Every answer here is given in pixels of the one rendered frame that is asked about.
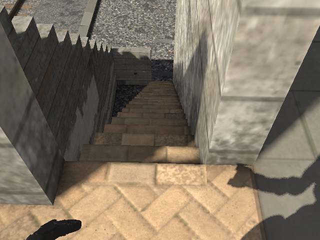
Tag stairs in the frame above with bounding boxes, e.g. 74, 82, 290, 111
79, 81, 200, 165

